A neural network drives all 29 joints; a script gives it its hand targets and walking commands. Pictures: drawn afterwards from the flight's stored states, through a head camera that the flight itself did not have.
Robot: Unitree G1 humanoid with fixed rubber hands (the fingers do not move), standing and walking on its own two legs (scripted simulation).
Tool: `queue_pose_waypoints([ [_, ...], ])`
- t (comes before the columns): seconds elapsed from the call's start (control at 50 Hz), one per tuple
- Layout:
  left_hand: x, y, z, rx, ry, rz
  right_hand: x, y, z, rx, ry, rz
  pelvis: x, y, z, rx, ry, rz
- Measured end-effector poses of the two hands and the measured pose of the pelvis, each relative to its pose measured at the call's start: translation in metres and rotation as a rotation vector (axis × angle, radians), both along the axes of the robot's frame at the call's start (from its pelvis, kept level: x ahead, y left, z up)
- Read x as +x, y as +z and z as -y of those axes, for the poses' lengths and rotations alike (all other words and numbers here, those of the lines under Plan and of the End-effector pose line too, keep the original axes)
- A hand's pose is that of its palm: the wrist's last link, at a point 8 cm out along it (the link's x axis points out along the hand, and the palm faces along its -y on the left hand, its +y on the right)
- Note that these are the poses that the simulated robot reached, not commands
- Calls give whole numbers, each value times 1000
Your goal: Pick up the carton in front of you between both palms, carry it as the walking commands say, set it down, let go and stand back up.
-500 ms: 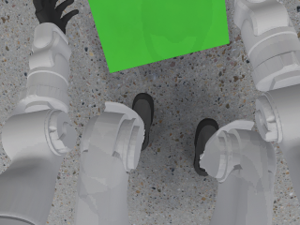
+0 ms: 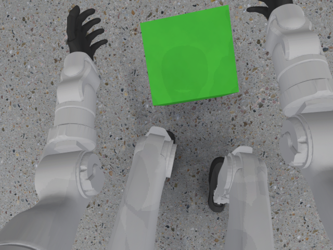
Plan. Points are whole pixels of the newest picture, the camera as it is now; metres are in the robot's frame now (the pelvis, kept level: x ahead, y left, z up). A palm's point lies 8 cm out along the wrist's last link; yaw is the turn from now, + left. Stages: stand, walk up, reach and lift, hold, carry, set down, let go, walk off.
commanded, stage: set down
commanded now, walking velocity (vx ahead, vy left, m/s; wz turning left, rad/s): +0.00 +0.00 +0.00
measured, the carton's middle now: (188, 67) +0.49 +0.08 -0.33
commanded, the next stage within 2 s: let go in 0.56 s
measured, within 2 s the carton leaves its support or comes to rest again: neither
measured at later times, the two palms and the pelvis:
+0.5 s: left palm (13, 20) +0.44 +0.30 +0.04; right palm out of the picture +0.58 -0.08 +0.04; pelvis +0.03 -0.01 +0.13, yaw +0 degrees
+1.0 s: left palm out of the picture +0.36 +0.29 +0.16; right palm out of the picture +0.43 -0.13 +0.15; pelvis +0.07 +0.02 +0.26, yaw +0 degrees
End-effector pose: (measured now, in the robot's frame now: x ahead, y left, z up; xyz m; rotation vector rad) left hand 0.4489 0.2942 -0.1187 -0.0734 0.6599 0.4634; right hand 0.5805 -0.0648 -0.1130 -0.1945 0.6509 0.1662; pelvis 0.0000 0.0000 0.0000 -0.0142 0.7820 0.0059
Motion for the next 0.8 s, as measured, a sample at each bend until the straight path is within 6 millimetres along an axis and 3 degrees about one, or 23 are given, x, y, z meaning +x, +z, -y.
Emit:
queue_pose_waypoints([
  [0.16,1,50,-3,21,-12,18,-7,32,14,-5,0,22,7,33,1,5,-7,-41],
  [0.34,-2,114,-11,12,-2,10,-5,95,8,-2,23,3,18,83,5,13,-1,-45],
  [0.62,-5,189,-3,11,-35,14,-8,179,18,-9,7,4,34,161,3,-1,1,-17],
  [0.72,-13,209,0,22,-94,-5,-23,198,27,-34,-23,-2,40,185,-1,-8,2,9],
  [0.8,-30,223,6,38,-185,-56,-55,211,39,-60,-81,-18,46,207,-5,-14,1,50],
])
